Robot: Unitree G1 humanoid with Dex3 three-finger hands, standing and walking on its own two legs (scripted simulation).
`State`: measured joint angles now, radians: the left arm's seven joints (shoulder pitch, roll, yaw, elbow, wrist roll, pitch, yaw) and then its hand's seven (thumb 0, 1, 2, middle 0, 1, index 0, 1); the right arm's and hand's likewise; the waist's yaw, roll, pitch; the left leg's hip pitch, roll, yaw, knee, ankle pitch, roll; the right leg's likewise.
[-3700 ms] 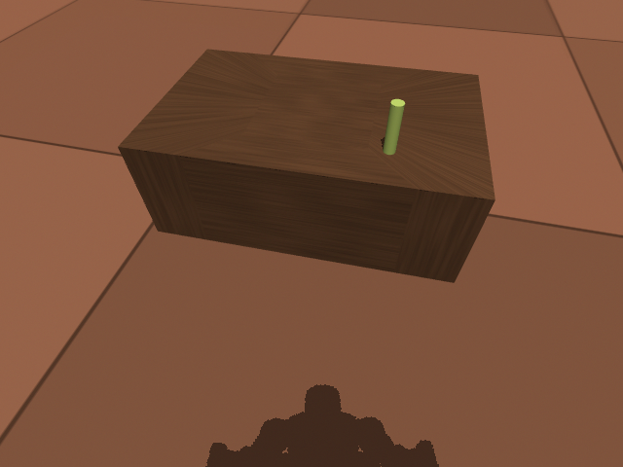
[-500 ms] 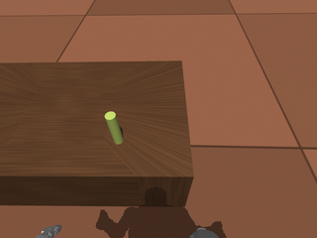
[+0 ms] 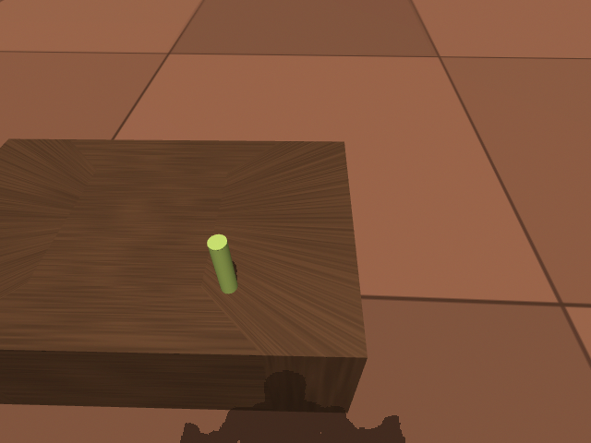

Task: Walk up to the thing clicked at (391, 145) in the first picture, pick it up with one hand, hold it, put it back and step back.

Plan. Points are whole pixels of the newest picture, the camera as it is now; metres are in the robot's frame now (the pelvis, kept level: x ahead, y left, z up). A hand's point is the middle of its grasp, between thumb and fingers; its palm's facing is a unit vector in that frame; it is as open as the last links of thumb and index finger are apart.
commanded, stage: walk up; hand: left
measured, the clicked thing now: (223, 265) +0.54 +0.20 -0.23
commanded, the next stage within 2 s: stand in 0.84 s
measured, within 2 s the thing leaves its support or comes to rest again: neither
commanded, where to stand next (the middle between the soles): +0.04 +0.00 m, yaw -1 degrees
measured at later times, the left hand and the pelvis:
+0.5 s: hand out of the picture +0.10 +0.25 -0.14, palm faces -0.03 -0.93 -0.36, open 7.4 cm; pelvis +0.01 +0.00 +0.01, yaw -1 degrees
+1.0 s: hand out of the picture +0.12 +0.25 -0.14, palm faces -0.03 -0.94 -0.34, open 7.4 cm; pelvis +0.02 +0.00 +0.01, yaw +0 degrees
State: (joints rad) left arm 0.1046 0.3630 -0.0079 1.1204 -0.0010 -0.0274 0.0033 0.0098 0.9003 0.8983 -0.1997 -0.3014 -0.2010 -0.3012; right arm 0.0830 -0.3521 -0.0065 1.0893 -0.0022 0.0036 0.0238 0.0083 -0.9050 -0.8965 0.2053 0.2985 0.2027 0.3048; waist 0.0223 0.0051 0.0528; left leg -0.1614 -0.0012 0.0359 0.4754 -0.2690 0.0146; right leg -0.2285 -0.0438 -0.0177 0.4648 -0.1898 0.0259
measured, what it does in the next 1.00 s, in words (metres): stands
